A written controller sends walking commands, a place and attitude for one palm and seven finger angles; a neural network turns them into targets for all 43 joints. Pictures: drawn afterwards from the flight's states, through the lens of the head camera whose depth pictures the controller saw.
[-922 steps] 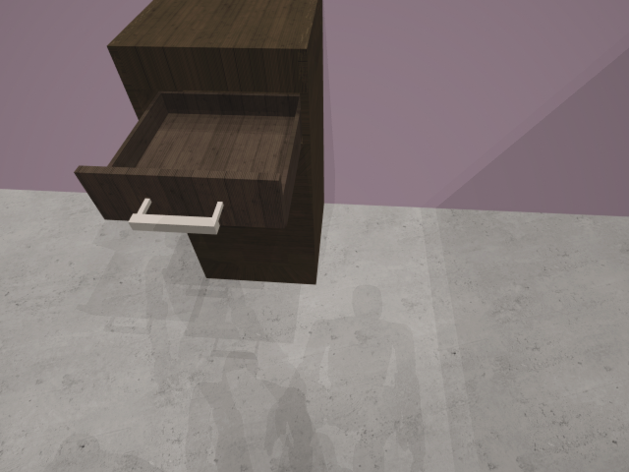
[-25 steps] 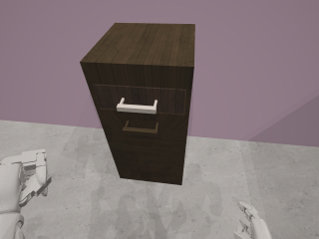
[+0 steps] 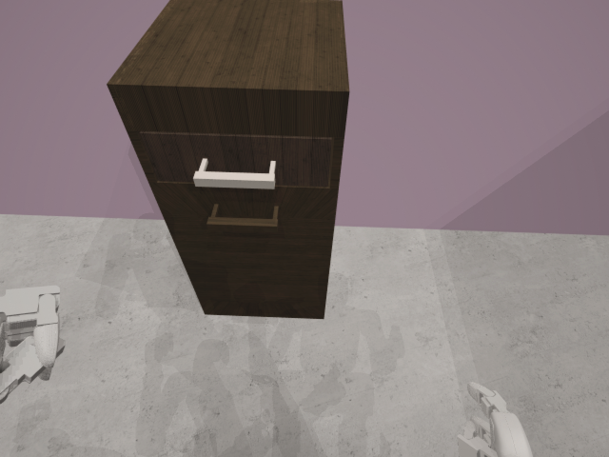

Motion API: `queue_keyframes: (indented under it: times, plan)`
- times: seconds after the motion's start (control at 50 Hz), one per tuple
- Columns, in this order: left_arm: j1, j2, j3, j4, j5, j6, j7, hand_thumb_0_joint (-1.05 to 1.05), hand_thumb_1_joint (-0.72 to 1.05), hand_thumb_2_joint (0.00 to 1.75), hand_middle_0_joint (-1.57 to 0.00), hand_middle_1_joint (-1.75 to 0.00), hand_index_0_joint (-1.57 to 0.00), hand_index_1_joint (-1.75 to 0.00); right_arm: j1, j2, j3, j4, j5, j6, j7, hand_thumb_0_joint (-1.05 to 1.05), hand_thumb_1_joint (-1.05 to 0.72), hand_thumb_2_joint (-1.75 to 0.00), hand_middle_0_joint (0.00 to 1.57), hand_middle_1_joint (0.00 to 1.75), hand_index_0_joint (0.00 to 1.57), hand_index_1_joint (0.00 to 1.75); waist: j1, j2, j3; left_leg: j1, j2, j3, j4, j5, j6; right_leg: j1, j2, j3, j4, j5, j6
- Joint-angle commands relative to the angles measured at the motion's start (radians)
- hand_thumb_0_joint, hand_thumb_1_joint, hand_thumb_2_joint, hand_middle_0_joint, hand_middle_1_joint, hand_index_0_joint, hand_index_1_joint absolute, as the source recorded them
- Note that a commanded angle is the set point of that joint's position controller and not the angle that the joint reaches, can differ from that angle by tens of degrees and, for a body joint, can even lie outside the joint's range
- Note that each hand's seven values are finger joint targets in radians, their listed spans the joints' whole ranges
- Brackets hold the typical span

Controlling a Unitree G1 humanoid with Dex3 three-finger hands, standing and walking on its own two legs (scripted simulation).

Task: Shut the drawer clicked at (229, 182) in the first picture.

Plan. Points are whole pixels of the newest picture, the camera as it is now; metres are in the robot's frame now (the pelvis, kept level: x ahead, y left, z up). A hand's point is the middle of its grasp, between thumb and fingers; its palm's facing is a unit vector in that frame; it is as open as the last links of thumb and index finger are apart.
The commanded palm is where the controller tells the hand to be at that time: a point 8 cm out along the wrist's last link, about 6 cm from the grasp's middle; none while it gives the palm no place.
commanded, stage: step back with the hand held close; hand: left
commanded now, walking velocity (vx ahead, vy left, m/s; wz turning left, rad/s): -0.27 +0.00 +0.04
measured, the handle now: (236, 172) +0.64 +0.18 -0.04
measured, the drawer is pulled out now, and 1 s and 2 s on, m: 0.00 0.00 0.00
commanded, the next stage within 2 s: stop stepping back and stand still in 1.32 s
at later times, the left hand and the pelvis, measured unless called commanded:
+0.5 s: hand (2, 423) +0.13 +0.25 +0.16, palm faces +0.38 -0.79 -0.48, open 3.2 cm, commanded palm +0.06 +0.29 +0.18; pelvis -0.07 +0.01 -0.02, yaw +1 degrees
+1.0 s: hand out of the picture +0.08 +0.24 +0.16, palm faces +0.40 -0.78 -0.48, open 3.2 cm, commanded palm +0.01 +0.28 +0.18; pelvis -0.11 -0.01 -0.02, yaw +3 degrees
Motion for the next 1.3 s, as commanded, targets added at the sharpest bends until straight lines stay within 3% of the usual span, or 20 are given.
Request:
queue_keyframes:
  times: [0.0, 0.12, 0.18, 0.48, 0.58, 0.64, 0.74, 0.8, 0.9, 0.94, 0.98, 1.02, 1.08, 1.1, 1.12, 1.14, 1.16, 1.18, 1.2, 1.28]
  plan:
    - [0.006, 0.130, 0.120, -0.183, 0.001, -0.067, 0.032, 0.00, 0.90, 0.90, -1.40, -1.60, -1.40, -1.60, -0.098, -0.115, -0.039, -0.170, -0.002, -0.062, -0.011, 0.00, -0.90, -0.90, 0.20, 0.30, 0.20, 0.30, 0.011, 0.060, -0.147, -0.084, 0.150, -0.163, -0.113, 0.215, -0.003, 0.161, -0.061, 0.078, 0.052, 0.249, 0.016]
    - [-0.048, 0.112, 0.112, -0.164, 0.029, -0.085, 0.034, 0.00, 0.90, 0.90, -1.40, -1.60, -1.40, -1.60, -0.096, -0.130, -0.039, -0.176, -0.002, -0.086, -0.014, 0.00, -0.90, -0.90, 0.20, 0.30, 0.20, 0.30, 0.003, 0.043, -0.051, -0.377, 0.187, -0.230, -0.222, -0.288, 0.043, 0.242, -0.036, 0.099, 0.122, 0.069, 0.022]
    - [-0.079, 0.112, 0.116, -0.180, 0.047, -0.095, 0.038, 0.00, 0.90, 0.90, -1.40, -1.60, -1.40, -1.60, -0.094, -0.131, -0.039, -0.180, -0.007, -0.097, -0.018, 0.00, -0.90, -0.90, 0.20, 0.30, 0.20, 0.30, 0.002, 0.029, -0.036, -0.468, 0.204, -0.254, -0.240, -0.420, 0.060, 0.269, -0.026, 0.108, 0.159, 0.018, 0.027]
    - [-0.066, 0.133, 0.169, -0.231, 0.060, -0.149, 0.051, 0.00, 0.90, 0.90, -1.40, -1.60, -1.40, -1.60, -0.070, -0.126, -0.046, -0.160, -0.022, -0.138, -0.010, 0.00, -0.90, -0.90, 0.20, 0.30, 0.20, 0.30, -0.007, 0.038, -0.083, -0.513, 0.181, -0.252, -0.129, -0.408, 0.052, 0.232, -0.041, 0.180, 0.178, 0.039, 0.000]
    - [-0.063, 0.142, 0.176, -0.252, 0.060, -0.169, 0.050, 0.00, 0.90, 0.90, -1.40, -1.60, -1.40, -1.60, -0.065, -0.129, -0.050, -0.157, -0.024, -0.142, -0.003, 0.00, -0.90, -0.90, 0.20, 0.30, 0.20, 0.30, -0.013, 0.023, -0.081, -0.496, 0.169, -0.253, -0.092, -0.426, 0.046, 0.157, -0.059, 0.206, 0.138, -0.053, -0.013]
    - [-0.049, 0.156, 0.195, -0.271, 0.058, -0.174, 0.054, 0.00, 0.90, 0.90, -1.40, -1.60, -1.40, -1.60, -0.071, -0.130, -0.052, -0.152, -0.025, -0.151, -0.008, 0.00, -0.90, -0.90, 0.20, 0.30, 0.20, 0.30, -0.009, 0.036, -0.117, -0.519, 0.196, -0.281, -0.133, -0.404, 0.056, 0.215, -0.034, 0.172, 0.205, 0.031, -0.002]
    - [-0.069, 0.156, 0.218, -0.273, 0.078, -0.183, 0.050, 0.00, 0.90, 0.90, -1.40, -1.60, -1.40, -1.60, -0.078, -0.139, -0.058, -0.152, -0.031, -0.160, -0.013, 0.00, -0.90, -0.90, 0.20, 0.30, 0.20, 0.30, -0.002, 0.153, -0.105, -0.696, 0.299, -0.348, -0.255, -0.573, 0.094, 0.353, 0.038, 0.101, 0.398, 0.015, 0.026]
    - [-0.060, 0.149, 0.214, -0.261, 0.068, -0.187, 0.043, 0.00, 0.90, 0.90, -1.40, -1.60, -1.40, -1.60, -0.066, -0.130, -0.060, -0.142, -0.032, -0.167, -0.013, 0.00, -0.90, -0.90, 0.20, 0.30, 0.20, 0.30, -0.007, 0.086, -0.097, -0.608, 0.302, -0.339, -0.212, -0.467, 0.092, 0.290, 0.044, 0.118, 0.370, -0.015, 0.020]
    - [-0.081, 0.118, 0.164, -0.267, 0.044, -0.200, 0.025, 0.00, 0.90, 0.90, -1.40, -1.60, -1.40, -1.60, -0.060, -0.122, -0.058, -0.111, -0.035, -0.174, -0.007, 0.00, -0.90, -0.90, 0.20, 0.30, 0.20, 0.30, -0.019, 0.034, -0.105, -0.396, 0.202, -0.250, -0.090, -0.337, 0.037, 0.114, -0.006, 0.217, 0.185, 0.042, -0.016]
    - [-0.082, 0.142, 0.174, -0.273, 0.045, -0.195, 0.030, 0.00, 0.90, 0.90, -1.40, -1.60, -1.40, -1.60, -0.054, -0.114, -0.062, -0.109, -0.036, -0.168, -0.003, 0.00, -0.90, -0.90, 0.20, 0.30, 0.20, 0.30, -0.020, -0.019, -0.121, -0.327, 0.140, -0.189, 0.038, -0.348, 0.005, 0.007, -0.099, 0.340, 0.048, -0.087, -0.050]
    - [-0.091, 0.155, 0.150, -0.290, 0.032, -0.193, 0.041, 0.00, 0.90, 0.90, -1.40, -1.60, -1.40, -1.60, -0.039, -0.092, -0.061, -0.098, -0.033, -0.157, 0.010, 0.00, -0.90, -0.90, 0.20, 0.30, 0.20, 0.30, -0.026, -0.111, -0.127, -0.148, 0.060, -0.122, 0.260, -0.231, -0.055, -0.199, -0.253, 0.475, -0.144, -0.237, -0.128]
    - [-0.081, 0.162, 0.143, -0.276, 0.023, -0.180, 0.060, 0.00, 0.90, 0.90, -1.40, -1.60, -1.40, -1.60, -0.046, -0.075, -0.061, -0.089, -0.032, -0.136, 0.017, 0.00, -0.90, -0.90, 0.20, 0.30, 0.20, 0.30, -0.027, -0.168, -0.155, -0.075, 0.030, -0.110, 0.456, -0.178, -0.076, -0.243, -0.334, 0.450, -0.202, -0.117, -0.169]
    - [-0.038, 0.169, 0.167, -0.245, 0.025, -0.168, 0.066, 0.00, 0.90, 0.90, -1.40, -1.60, -1.40, -1.60, -0.050, -0.054, -0.043, -0.091, -0.029, -0.114, 0.006, 0.00, -0.90, -0.90, 0.20, 0.30, 0.20, 0.30, -0.026, -0.154, -0.132, -0.065, 0.053, -0.113, 0.258, -0.143, -0.066, -0.187, -0.254, 0.293, -0.102, 0.146, -0.113]
    - [-0.038, 0.170, 0.162, -0.247, 0.026, -0.165, 0.063, 0.00, 0.90, 0.90, -1.40, -1.60, -1.40, -1.60, -0.057, -0.060, -0.036, -0.089, -0.027, -0.110, 0.000, 0.00, -0.90, -0.90, 0.20, 0.30, 0.20, 0.30, -0.031, -0.111, -0.112, -0.034, 0.054, -0.098, 0.099, -0.086, -0.059, -0.193, -0.198, 0.236, -0.046, 0.130, -0.072]
    - [-0.047, 0.156, 0.149, -0.265, 0.024, -0.170, 0.056, 0.00, 0.90, 0.90, -1.40, -1.60, -1.40, -1.60, -0.066, -0.080, -0.037, -0.088, -0.024, -0.115, -0.008, 0.00, -0.90, -0.90, 0.20, 0.30, 0.20, 0.30, -0.034, 0.018, -0.093, -0.045, 0.102, -0.144, -0.076, -0.011, -0.034, -0.171, -0.110, 0.168, 0.074, 0.111, -0.028]
    - [-0.071, 0.151, 0.141, -0.302, 0.031, -0.180, 0.051, 0.00, 0.90, 0.90, -1.40, -1.60, -1.40, -1.60, -0.099, -0.106, -0.046, -0.106, -0.029, -0.129, -0.019, 0.00, -0.90, -0.90, 0.20, 0.30, 0.20, 0.30, -0.023, 0.229, -0.093, -0.157, 0.265, -0.324, -0.182, 0.136, 0.025, -0.088, 0.003, 0.080, 0.281, 0.057, 0.022]
    - [-0.098, 0.175, 0.164, -0.305, 0.044, -0.182, 0.051, 0.00, 0.90, 0.90, -1.40, -1.60, -1.40, -1.60, -0.071, -0.088, -0.048, -0.101, -0.040, -0.155, -0.018, 0.00, -0.90, -0.90, 0.20, 0.30, 0.20, 0.30, -0.021, 0.290, -0.139, -0.184, 0.372, -0.383, -0.179, 0.321, 0.073, -0.075, 0.042, 0.073, 0.462, -0.151, 0.030]
    - [-0.096, 0.178, 0.172, -0.295, 0.031, -0.187, 0.053, 0.00, 0.90, 0.90, -1.40, -1.60, -1.40, -1.60, -0.032, -0.075, -0.054, -0.082, -0.043, -0.180, -0.012, 0.00, -0.90, -0.90, 0.20, 0.30, 0.20, 0.30, -0.016, 0.216, -0.157, -0.060, 0.372, -0.314, -0.141, 0.511, 0.086, -0.181, 0.050, 0.093, 0.538, -0.257, 0.024]
    - [-0.052, 0.178, 0.185, -0.274, 0.030, -0.192, 0.041, 0.00, 0.90, 0.90, -1.40, -1.60, -1.40, -1.60, -0.036, -0.088, -0.063, -0.079, -0.048, -0.202, -0.004, 0.00, -0.90, -0.90, 0.20, 0.30, 0.20, 0.30, -0.006, 0.233, -0.224, -0.096, 0.404, -0.325, -0.153, 0.387, 0.096, -0.130, 0.040, 0.105, 0.657, -0.288, 0.027]
    - [-0.034, 0.117, 0.110, -0.366, 0.008, -0.159, 0.032, 0.00, 0.90, 0.90, -1.40, -1.60, -1.40, -1.60, -0.015, -0.085, -0.058, -0.056, -0.034, -0.228, 0.022, 0.00, -0.90, -0.90, 0.20, 0.30, 0.20, 0.30, 0.000, 0.142, -0.230, 0.189, 0.353, -0.220, -0.068, 0.709, 0.063, -0.254, 0.012, 0.043, 0.467, -0.274, 0.037]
